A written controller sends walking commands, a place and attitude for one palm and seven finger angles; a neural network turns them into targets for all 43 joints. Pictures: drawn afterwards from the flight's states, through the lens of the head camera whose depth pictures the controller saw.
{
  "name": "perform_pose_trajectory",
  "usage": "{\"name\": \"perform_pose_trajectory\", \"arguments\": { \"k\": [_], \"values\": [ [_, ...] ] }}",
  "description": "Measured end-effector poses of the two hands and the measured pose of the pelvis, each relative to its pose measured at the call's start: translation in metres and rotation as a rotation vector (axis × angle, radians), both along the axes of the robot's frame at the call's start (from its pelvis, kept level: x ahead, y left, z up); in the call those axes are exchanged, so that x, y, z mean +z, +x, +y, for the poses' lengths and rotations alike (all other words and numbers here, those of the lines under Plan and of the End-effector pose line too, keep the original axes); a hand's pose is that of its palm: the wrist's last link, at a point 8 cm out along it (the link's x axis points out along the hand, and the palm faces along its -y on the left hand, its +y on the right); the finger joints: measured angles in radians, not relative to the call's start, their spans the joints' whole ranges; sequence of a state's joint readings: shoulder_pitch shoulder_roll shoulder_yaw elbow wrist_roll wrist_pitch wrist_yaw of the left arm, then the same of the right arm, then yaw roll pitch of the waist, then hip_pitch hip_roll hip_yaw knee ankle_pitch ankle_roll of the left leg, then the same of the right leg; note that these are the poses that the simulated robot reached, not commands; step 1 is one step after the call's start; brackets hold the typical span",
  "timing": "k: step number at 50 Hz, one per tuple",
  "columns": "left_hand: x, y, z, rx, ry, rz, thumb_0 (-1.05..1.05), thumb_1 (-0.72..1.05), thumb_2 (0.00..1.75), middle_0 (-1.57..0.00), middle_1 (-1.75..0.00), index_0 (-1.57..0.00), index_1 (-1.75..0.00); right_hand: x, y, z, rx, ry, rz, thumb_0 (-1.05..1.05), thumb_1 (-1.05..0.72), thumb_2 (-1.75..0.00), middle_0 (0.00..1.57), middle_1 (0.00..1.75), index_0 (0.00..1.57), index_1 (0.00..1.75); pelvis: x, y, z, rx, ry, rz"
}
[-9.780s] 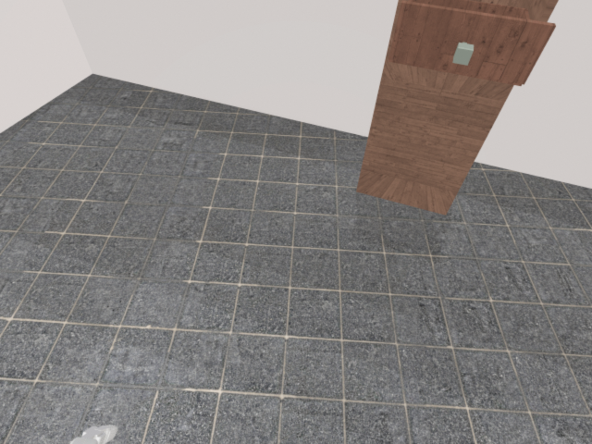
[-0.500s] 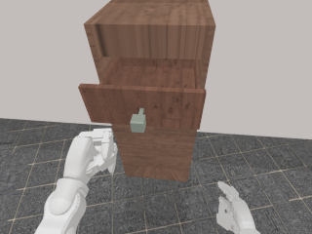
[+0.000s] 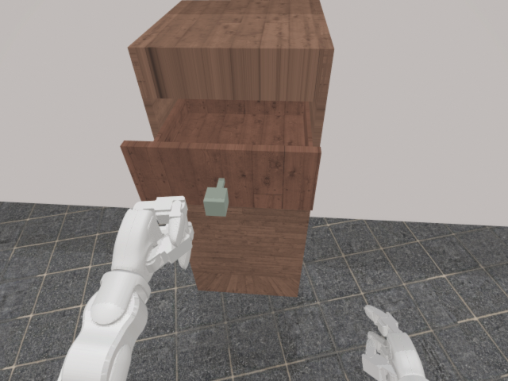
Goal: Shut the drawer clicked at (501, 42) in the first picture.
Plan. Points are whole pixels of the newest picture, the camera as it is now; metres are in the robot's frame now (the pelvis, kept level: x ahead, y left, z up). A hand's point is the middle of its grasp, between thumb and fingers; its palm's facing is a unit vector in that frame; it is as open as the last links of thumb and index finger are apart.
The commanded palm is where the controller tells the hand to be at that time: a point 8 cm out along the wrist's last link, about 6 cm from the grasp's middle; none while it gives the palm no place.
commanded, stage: bring the fist close to the handle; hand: left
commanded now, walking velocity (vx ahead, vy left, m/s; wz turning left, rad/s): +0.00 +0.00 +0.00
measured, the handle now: (218, 194) +0.44 +0.12 +0.06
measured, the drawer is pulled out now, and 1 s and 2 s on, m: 0.19 0.19 0.18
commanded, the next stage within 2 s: push the drawer shut in 1.46 s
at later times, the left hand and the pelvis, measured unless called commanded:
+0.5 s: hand (210, 235) +0.29 +0.10 +0.12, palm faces -0.03 -1.00 +0.00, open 3.3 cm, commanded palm +0.27 +0.14 +0.11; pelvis +0.00 +0.01 +0.00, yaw +0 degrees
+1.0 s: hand (235, 231) +0.34 +0.07 +0.07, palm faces -0.03 -1.00 -0.01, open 3.3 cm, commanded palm +0.32 +0.12 +0.06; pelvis +0.00 +0.00 -0.01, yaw -1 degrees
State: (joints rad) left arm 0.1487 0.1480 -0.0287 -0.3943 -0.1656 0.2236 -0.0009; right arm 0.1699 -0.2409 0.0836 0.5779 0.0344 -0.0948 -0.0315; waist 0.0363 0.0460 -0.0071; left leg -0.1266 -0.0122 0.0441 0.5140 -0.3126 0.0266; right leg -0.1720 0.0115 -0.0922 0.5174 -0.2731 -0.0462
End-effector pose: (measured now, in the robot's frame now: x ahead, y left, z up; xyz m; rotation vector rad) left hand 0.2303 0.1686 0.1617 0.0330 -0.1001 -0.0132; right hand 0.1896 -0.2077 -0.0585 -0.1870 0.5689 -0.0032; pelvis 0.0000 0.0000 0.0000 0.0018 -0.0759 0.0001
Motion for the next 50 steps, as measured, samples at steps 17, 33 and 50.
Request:
{"name": "perform_pose_trajectory", "arguments": {
  "k": [17,33,50],
  "values": [
    [-0.027,0.026,-0.009,-0.007,-0.029,0.063,0.02,0.9,0.9,-1.4,-1.6,-1.4,-1.6,-0.006,-0.003,0.009,0.007,-0.004,0.038,0.01,-0.9,-0.9,0.2,0.3,0.2,0.3,-0.001,-0.001,0.005,0.004,0.0,0.02],
    [-0.057,0.055,-0.026,-0.017,-0.032,0.081,0.02,0.9,0.9,-1.4,-1.6,-1.4,-1.6,-0.027,-0.026,-0.002,-0.042,-0.009,0.15,0.01,-0.9,-0.9,0.2,0.3,0.2,0.3,-0.006,0.006,0.007,-0.009,0.001,0.074],
    [-0.091,0.093,-0.044,-0.017,-0.021,0.098,0.02,0.9,0.9,-1.4,-1.6,-1.4,-1.6,-0.048,-0.051,-0.018,-0.085,-0.016,0.244,0.01,-0.91,-0.9,0.2,0.3,0.2,0.3,-0.014,0.002,0.001,-0.011,0.007,0.151]
  ]
}}
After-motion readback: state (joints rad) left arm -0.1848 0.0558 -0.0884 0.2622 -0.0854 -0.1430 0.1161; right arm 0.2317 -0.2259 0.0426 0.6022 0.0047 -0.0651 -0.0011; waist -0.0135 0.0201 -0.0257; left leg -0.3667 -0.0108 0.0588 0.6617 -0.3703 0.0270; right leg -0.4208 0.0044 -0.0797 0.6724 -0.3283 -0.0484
